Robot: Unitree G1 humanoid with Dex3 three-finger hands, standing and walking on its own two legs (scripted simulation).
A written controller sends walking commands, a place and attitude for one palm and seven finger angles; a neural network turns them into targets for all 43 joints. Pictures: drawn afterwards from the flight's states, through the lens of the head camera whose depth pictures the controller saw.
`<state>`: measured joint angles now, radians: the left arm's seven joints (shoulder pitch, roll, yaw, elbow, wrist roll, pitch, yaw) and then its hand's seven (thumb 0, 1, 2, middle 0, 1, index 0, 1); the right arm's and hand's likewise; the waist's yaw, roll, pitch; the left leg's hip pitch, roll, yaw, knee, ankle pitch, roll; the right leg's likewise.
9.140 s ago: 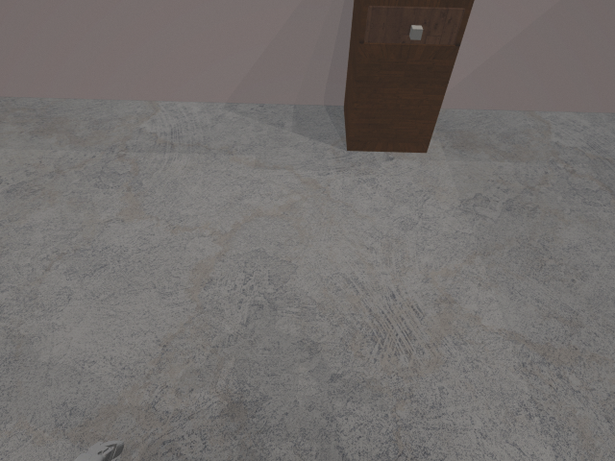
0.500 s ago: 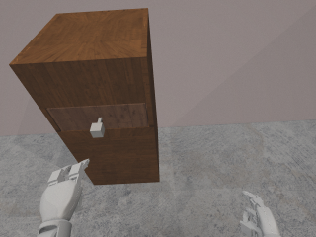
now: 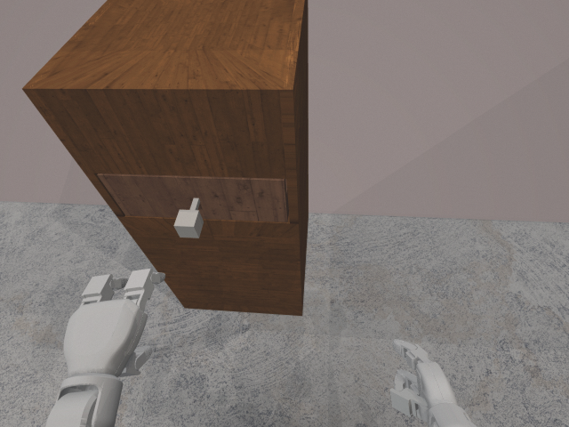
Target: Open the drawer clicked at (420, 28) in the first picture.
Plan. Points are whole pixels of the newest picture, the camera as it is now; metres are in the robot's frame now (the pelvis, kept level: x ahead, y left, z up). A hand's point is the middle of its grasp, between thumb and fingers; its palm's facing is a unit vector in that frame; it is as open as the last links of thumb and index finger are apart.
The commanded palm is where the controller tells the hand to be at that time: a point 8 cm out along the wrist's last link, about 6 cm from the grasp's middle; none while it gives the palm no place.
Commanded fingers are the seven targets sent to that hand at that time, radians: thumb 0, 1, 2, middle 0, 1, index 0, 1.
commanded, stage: raise the hand with hooked fingers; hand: left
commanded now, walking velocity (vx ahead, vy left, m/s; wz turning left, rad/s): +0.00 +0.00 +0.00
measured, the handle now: (191, 215) +0.50 +0.27 -0.09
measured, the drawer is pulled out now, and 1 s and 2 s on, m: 0.00 0.00 0.00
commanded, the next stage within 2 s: move the hooked fingers above the handle in 1.10 s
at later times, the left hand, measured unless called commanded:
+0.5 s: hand (116, 277) +0.27 +0.26 +0.08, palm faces +0.08 -0.07 -0.99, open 13.5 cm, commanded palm +0.25 +0.26 +0.13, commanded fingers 0.00 -0.50 0.30 -0.30 -1.20 -0.30 -1.20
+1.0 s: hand (111, 265) +0.28 +0.26 +0.10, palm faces +0.02 -0.07 -1.00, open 13.8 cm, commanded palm +0.26 +0.26 +0.16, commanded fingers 0.00 -0.50 0.30 -0.30 -1.20 -0.30 -1.20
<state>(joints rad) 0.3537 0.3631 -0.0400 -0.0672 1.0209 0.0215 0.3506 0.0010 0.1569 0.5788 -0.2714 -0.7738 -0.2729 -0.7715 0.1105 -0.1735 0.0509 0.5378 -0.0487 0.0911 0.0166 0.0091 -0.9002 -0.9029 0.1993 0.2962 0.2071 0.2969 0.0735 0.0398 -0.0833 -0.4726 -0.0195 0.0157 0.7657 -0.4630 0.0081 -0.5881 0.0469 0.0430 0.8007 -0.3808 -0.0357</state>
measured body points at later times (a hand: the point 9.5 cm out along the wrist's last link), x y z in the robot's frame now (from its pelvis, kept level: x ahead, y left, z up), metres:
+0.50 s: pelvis +0.00 +0.01 +0.02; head +0.03 -0.01 +0.47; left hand +0.26 +0.26 +0.13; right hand +0.22 -0.21 -0.08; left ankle -0.05 +0.12 -0.71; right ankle +0.01 -0.10 -0.71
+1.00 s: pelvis -0.02 +0.02 +0.03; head +0.01 -0.01 +0.48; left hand +0.27 +0.26 +0.15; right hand +0.16 -0.21 -0.09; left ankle -0.05 +0.12 -0.71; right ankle +0.01 -0.10 -0.71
